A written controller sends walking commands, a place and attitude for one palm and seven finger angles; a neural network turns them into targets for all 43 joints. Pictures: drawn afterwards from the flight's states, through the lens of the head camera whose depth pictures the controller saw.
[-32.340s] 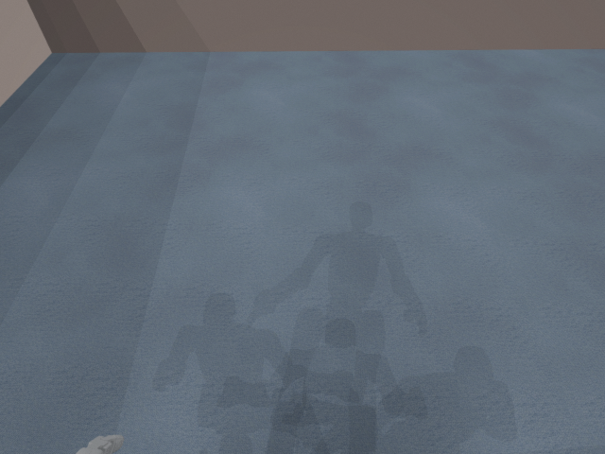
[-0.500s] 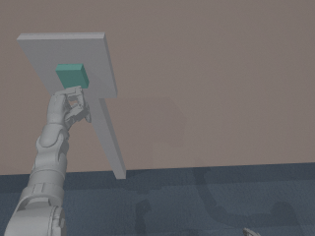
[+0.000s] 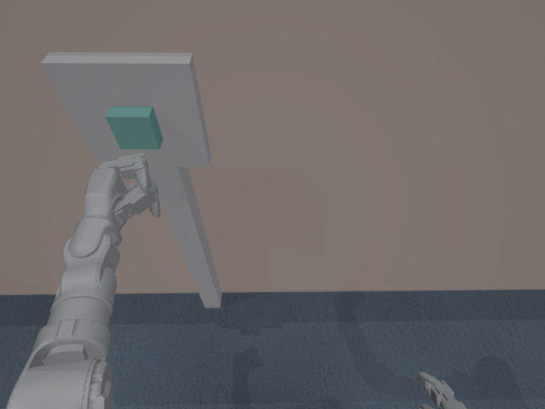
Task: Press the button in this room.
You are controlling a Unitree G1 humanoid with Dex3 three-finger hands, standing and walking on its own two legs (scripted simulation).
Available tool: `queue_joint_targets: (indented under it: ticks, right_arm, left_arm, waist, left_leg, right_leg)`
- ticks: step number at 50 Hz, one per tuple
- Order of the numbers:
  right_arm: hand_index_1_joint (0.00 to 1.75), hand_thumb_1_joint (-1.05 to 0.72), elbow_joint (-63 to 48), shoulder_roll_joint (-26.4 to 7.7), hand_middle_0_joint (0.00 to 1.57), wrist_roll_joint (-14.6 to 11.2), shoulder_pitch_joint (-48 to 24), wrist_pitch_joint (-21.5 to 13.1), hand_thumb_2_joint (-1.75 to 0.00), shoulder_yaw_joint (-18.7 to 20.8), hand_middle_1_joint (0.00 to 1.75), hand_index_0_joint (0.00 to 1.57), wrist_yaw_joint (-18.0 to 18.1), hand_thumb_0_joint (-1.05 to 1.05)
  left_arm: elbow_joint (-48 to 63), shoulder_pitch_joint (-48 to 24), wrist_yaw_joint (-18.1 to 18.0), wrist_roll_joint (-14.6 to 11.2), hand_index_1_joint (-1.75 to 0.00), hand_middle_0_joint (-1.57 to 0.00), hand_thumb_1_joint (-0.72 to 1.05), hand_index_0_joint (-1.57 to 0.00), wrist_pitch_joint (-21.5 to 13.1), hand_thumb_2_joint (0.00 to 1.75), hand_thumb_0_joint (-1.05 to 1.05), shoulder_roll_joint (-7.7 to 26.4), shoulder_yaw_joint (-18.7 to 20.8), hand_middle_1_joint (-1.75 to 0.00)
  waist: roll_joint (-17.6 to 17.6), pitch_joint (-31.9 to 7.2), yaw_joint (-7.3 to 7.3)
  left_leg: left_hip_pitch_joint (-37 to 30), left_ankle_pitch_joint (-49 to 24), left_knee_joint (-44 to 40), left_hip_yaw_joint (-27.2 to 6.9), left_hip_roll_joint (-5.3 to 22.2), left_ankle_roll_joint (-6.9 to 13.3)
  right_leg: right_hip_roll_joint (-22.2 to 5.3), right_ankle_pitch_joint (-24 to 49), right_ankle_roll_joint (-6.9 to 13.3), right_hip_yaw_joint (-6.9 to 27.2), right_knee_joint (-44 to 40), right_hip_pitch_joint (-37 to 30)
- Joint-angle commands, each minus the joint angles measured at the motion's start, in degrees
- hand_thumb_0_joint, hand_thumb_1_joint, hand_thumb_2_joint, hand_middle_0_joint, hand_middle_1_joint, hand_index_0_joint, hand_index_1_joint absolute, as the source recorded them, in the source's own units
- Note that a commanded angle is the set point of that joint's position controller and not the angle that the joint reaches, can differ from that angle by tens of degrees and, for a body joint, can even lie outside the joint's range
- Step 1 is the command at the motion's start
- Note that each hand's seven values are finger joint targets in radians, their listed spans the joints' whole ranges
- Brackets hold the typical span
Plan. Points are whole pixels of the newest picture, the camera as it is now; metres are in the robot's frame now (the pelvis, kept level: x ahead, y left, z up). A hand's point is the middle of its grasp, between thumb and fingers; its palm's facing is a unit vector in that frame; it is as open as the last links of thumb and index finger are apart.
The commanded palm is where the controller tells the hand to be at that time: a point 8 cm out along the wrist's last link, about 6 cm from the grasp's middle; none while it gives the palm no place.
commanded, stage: aim a knuckle at the button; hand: left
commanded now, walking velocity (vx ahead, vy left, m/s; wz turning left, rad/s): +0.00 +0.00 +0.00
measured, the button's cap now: (136, 127) +0.51 +0.23 +0.13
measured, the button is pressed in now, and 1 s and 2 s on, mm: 0 0 0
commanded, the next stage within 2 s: press the button with the knuckle in 1.30 s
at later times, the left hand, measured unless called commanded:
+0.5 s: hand (150, 195) +0.39 +0.19 +0.10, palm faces +0.03 -1.00 +0.00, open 3.1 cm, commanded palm +0.36 +0.25 +0.10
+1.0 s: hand (148, 196) +0.39 +0.19 +0.10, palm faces +0.05 -1.00 -0.01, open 3.1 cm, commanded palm +0.36 +0.25 +0.10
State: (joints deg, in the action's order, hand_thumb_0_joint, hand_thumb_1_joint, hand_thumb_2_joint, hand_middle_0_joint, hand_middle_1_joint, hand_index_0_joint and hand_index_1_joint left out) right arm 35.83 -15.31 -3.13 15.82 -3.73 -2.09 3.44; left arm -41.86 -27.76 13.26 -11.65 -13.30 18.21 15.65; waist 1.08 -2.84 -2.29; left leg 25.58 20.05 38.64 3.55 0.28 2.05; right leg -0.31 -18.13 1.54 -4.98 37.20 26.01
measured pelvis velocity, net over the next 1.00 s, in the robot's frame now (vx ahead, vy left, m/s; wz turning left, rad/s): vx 0.00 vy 0.00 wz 0.00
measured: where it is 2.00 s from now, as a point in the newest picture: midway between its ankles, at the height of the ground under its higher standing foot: outside the picture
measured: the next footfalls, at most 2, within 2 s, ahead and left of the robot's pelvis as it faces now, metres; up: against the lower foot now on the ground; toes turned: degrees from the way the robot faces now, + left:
none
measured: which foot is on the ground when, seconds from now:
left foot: down 0.00-1.00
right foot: down 0.00-1.00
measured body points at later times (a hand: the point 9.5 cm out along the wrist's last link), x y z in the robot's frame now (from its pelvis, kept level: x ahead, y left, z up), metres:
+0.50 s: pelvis +0.00 +0.00 +0.00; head +0.03 +0.00 +0.45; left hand +0.39 +0.25 +0.10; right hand +0.11 -0.25 -0.11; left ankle -0.01 +0.09 -0.72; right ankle +0.01 -0.10 -0.72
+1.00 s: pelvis +0.00 +0.00 +0.00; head +0.03 -0.01 +0.45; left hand +0.38 +0.25 +0.11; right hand +0.11 -0.26 -0.11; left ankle -0.01 +0.09 -0.72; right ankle +0.01 -0.10 -0.72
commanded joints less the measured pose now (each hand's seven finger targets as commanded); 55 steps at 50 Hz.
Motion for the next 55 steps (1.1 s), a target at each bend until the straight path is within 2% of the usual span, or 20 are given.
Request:
queue_joint_targets:
  ticks: [1, 4, 6, 8, 12, 14, 18, 21, 24, 27, 29, 34, 35, 36, 39, 42, 45, 49, 53, 55]
  right_arm:
    - [0.3, -0.9, -6.97, -7.64, 0.2, 0.59, 1.4, -1.95, -0.9, 3.23, 0.3, 0.2, 0.05, 0.0]
    - [0.3, -0.9, -7.66, -7.35, 0.2, 0.54, 1.02, -1.67, -0.9, 3.04, 0.3, 0.2, -0.41, 0.0]
    - [0.3, -0.9, -7.84, -7.52, 0.2, 0.25, 0.7, -1.32, -0.9, 3.13, 0.3, 0.2, -0.37, 0.0]
    - [0.3, -0.9, -7.95, -7.74, 0.2, 0.09, 0.63, -1.13, -0.9, 3.13, 0.3, 0.2, -0.07, 0.0]
    - [0.3, -0.9, -8.0, -7.49, 0.2, 0.01, 0.34, -1.43, -0.9, 3.22, 0.3, 0.2, 0.52, 0.0]
    - [0.3, -0.9, -7.84, -7.18, 0.2, 0.05, 0.36, -1.88, -0.9, 3.16, 0.3, 0.2, 0.53, 0.0]
    - [0.3, -0.9, -5.96, -7.74, 0.2, -0.05, 0.89, -2.12, -0.9, 3.19, 0.3, 0.2, 0.94, 0.0]
    - [0.3, -0.9, -5.41, -7.98, 0.2, -0.08, 0.68, -2.05, -0.9, 3.02, 0.3, 0.2, 1.04, 0.0]
    - [0.3, -0.9, -6.25, -7.78, 0.2, 0.26, 0.82, -1.76, -0.9, 2.96, 0.3, 0.2, 0.58, 0.0]
    - [0.3, -0.9, -7.1, -7.43, 0.2, 0.55, 0.81, -1.84, -0.9, 3.11, 0.3, 0.2, 0.14, 0.0]
    - [0.3, -0.9, -7.74, -7.33, 0.2, 0.63, 0.74, -1.91, -0.9, 3.23, 0.3, 0.2, -0.18, 0.0]
    - [0.3, -0.9, -7.73, -7.54, 0.2, 0.14, 0.14, -1.58, -0.9, 3.14, 0.3, 0.2, -0.13, 0.0]
    - [0.3, -0.9, -7.6, -7.58, 0.2, 0.05, 0.18, -1.52, -0.9, 3.02, 0.3, 0.2, -0.07, 0.0]
    - [0.3, -0.9, -7.4, -7.76, 0.2, -0.05, 0.23, -1.36, -0.9, 3.2, 0.3, 0.2, 0.14, 0.0]
    - [0.3, -0.9, -7.76, -7.34, 0.2, -0.19, -0.27, -1.7, -0.9, 3.06, 0.3, 0.2, 0.36, 0.0]
    - [0.3, -0.9, -6.91, -7.69, 0.2, 0.06, 0.21, -1.89, -0.9, 3.2, 0.3, 0.2, 0.87, 0.0]
    - [0.3, -0.9, -6.3, -7.37, 0.2, 0.03, -0.16, -2.19, -0.9, 2.91, 0.3, 0.2, 1.02, 0.0]
    - [0.3, -0.9, -5.69, -7.52, 0.2, 0.16, 0.24, -2.22, -0.9, 2.76, 0.3, 0.2, 0.83, 0.0]
    - [0.3, -0.9, -6.35, -8.18, 0.2, 0.28, 0.79, -1.42, -0.9, 2.83, 0.3, 0.2, 0.71, 0.0]
    - [0.3, -0.9, -7.11, -7.87, 0.2, 0.14, 0.39, -1.23, -0.9, 2.66, 0.3, 0.2, 0.52, 0.0]
  left_arm:
    - [15.25, -17.49, -2.45, -0.62, -1.5, -1.3, 0.9, -1.3, -5.4, 0.9, 0.0, 15.22, 6.39, -1.5]
    - [16.13, -14.63, -2.64, 0.04, -1.5, -1.3, 0.9, -1.3, -4.84, 0.9, 0.0, 13.98, 5.25, -1.5]
    - [15.14, -12.54, -2.29, -0.18, -1.5, -1.3, 0.9, -1.3, -3.82, 0.9, 0.0, 14.58, 6.12, -1.5]
    - [14.65, -13.93, -1.56, -0.8, -1.5, -1.3, 0.9, -1.3, -2.95, 0.9, 0.0, 13.98, 5.61, -1.5]
    - [19.01, -16.62, 0.14, -1.83, -1.5, -1.3, 0.9, -1.3, -3.33, 0.9, 0.0, 13.23, 4.66, -1.5]
    - [22.15, -17.52, 0.64, -1.97, -1.5, -1.3, 0.9, -1.3, -4.28, 0.9, 0.0, 11.05, 2.11, -1.5]
    - [18.66, -20.71, 0.37, -2.09, -1.5, -1.3, 0.9, -1.3, -3.89, 0.9, 0.0, 9.85, 0.26, -1.5]
    - [13.66, -20.82, -0.58, -1.75, -1.5, -1.3, 0.9, -1.3, -2.31, 0.9, 0.0, 10.35, 1.2, -1.5]
    - [14.12, -18.81, -1.87, -0.23, -1.5, -1.3, 0.9, -1.3, -2.32, 0.9, 0.0, 12.13, 2.68, -1.5]
    - [17.2, -17.27, -3.1, -0.1, -1.5, -1.3, 0.9, -1.3, -3.76, 0.9, 0.0, 13.83, 4.81, -1.5]
    - [19.12, -14.25, -3.41, -0.46, -1.5, -1.3, 0.9, -1.3, -4.73, 0.9, 0.0, 13.45, 5.15, -1.5]
    - [16.57, -10.97, -2.77, -0.75, -1.5, -1.3, 0.9, -1.3, -3.5, 0.9, 0.0, 13.0, 5.32, -1.5]
    - [16.64, -13.08, -2.29, -0.83, -1.5, -1.3, 0.9, -1.3, -3.03, 0.9, 0.0, 11.94, 3.84, -1.5]
    - [15.76, -12.94, -2.02, -0.87, -1.5, -1.3, 0.9, -1.3, -2.57, 0.9, 0.0, 13.19, 4.89, -1.5]
    - [18.38, -16.05, -0.95, -1.22, -1.5, -1.3, 0.9, -1.3, -2.51, 0.9, 0.0, 9.27, 0.86, -1.5]
    - [18.69, -19.03, -0.75, -1.84, -1.5, -1.3, 0.9, -1.3, -3.4, 0.9, 0.0, 12.18, 3.14, -1.5]
    - [19.57, -22.71, -1.09, -1.6, -1.5, -1.3, 0.9, -1.3, -4.69, 0.9, 0.0, 11.43, 1.62, -1.5]
    - [14.85, -21.57, -1.9, -0.85, -1.5, -1.3, 0.9, -1.3, -4.03, 0.9, 0.0, 10.94, 1.32, -1.5]
    - [10.37, -16.25, -2.0, -0.63, -1.5, -1.3, 0.9, -1.3, -2.49, 0.9, 0.0, 15.88, 6.3, -1.5]
    - [10.75, -16.46, -1.66, -0.65, -1.5, -1.3, 0.9, -1.3, -2.37, 0.9, 0.0, 15.64, 6.28, -1.5]
  waist:
    - [0.7, -20.17, 1.53]
    - [2.23, -19.11, 1.55]
    - [1.16, -15.76, 1.52]
    - [-1.5, -14.23, 0.49]
    - [2.04, -17.26, 0.16]
    - [3.82, -18.64, -0.3]
    - [0.38, -15.07, -1.94]
    - [-0.61, -12.74, -1.53]
    - [2.24, -16.4, 0.32]
    - [2.34, -19.59, 1.48]
    - [0.3, -20.99, 1.9]
    - [0.04, -14.56, 1.25]
    - [-0.3, -13.43, 0.3]
    - [-0.86, -12.72, 0.47]
    - [1.76, -13.84, -0.42]
    - [-0.54, -15.65, -0.65]
    - [2.23, -16.21, -1.2]
    - [1.06, -15.17, -0.91]
    - [-2.3, -15.98, 0.86]
    - [-0.88, -15.48, 1.0]
  left_leg:
    - [-9.01, -19.52, -4.64, -4.49, 0.24, -0.78]
    - [-8.63, -21.36, -4.6, -3.8, 0.35, -0.74]
    - [-6.96, -19.59, -5.11, -3.55, 0.4, -0.67]
    - [-6.19, -17.5, -5.24, -3.46, 0.43, -0.35]
    - [-8.92, -18.14, -4.99, -3.34, 0.28, -0.36]
    - [-11.44, -19.91, -4.73, -3.92, 0.53, -0.51]
    - [-10.25, -15.6, -4.92, -4.97, 0.63, -0.56]
    - [-7.72, -11.09, -5.68, -5.03, 0.2, -0.51]
    - [-8.31, -14.48, -5.42, -5.0, -0.04, -0.76]
    - [-9.5, -18.28, -4.96, -4.58, 0.12, -0.94]
    - [-9.89, -21.06, -4.87, -4.33, 0.46, -0.87]
    - [-6.91, -17.19, -5.8, -3.39, 0.43, -0.6]
    - [-6.64, -15.88, -5.92, -3.33, 0.29, -0.49]
    - [-5.88, -14.33, -6.03, -3.39, 0.26, -0.5]
    - [-7.89, -13.74, -5.82, -3.46, 0.16, -0.34]
    - [-8.39, -13.11, -5.48, -3.96, 0.17, -0.2]
    - [-9.73, -12.45, -5.47, -4.44, 0.17, -0.39]
    - [-8.49, -11.49, -5.57, -4.84, 0.09, -0.47]
    - [-4.68, -12.39, -5.4, -3.86, -0.23, -0.3]
    - [-4.27, -13.05, -5.43, -3.45, -0.3, -0.3]
  right_leg:
    - [0.33, 20.11, 0.28, 3.73, -2.48, -10.38]
    - [0.26, 22.19, 0.13, 3.97, -2.46, -10.69]
    - [0.39, 21.3, 0.14, 3.83, -3.13, -10.13]
    - [0.46, 20.29, 0.02, 3.88, -3.88, -9.83]
    - [0.47, 20.68, 0.16, 4.13, -3.98, -10.15]
    - [0.62, 20.69, 0.24, 3.9, -3.82, -9.28]
    - [0.84, 16.06, 0.11, 3.28, -4.42, -5.92]
    - [0.44, 12.49, 0.01, 3.36, -5.01, -4.91]
    - [0.11, 14.84, 0.44, 3.43, -3.66, -7.16]
    - [0.27, 18.4, 0.41, 3.66, -2.93, -9.6]
    - [0.48, 21.09, 0.24, 3.73, -2.67, -11.44]
    - [0.51, 19.59, 0.09, 3.92, -3.97, -10.16]
    - [0.41, 18.95, -0.06, 3.94, -4.44, -9.39]
    - [0.46, 17.49, -0.03, 3.97, -4.69, -9.08]
    - [0.38, 16.41, 0.11, 4.1, -4.99, -8.02]
    - [0.51, 15.63, 0.0, 4.23, -5.04, -8.52]
    - [0.45, 14.17, 0.04, 4.21, -4.88, -7.18]
    - [0.38, 12.99, 0.11, 3.89, -4.62, -6.49]
    - [-0.02, 15.61, -0.1, 4.56, -4.33, -10.58]
    - [-0.11, 16.92, -0.09, 4.73, -4.21, -10.7]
